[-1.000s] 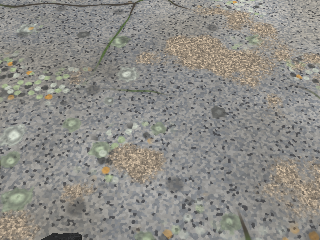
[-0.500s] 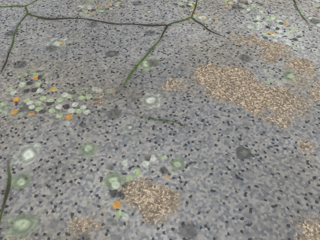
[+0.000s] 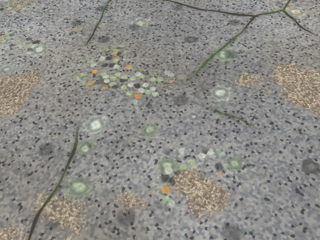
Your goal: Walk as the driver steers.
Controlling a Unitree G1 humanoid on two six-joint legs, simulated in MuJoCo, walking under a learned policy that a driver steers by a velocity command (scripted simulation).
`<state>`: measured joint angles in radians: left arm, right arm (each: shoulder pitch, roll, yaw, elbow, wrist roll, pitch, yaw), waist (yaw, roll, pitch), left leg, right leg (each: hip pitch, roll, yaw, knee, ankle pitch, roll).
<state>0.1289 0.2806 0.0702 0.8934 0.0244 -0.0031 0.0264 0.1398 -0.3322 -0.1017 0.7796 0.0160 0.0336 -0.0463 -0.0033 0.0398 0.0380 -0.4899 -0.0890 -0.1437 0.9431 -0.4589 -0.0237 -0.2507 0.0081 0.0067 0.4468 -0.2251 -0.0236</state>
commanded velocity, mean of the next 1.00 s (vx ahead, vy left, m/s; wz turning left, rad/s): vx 0.21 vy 0.00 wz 0.28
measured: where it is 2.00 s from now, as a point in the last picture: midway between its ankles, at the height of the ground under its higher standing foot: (142, 211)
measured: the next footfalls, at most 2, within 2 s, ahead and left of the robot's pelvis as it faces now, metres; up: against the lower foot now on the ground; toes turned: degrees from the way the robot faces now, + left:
left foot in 0.34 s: +0.02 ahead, +0.16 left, +0.00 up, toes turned +14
right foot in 0.90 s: +0.29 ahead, -0.04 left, +0.00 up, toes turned +12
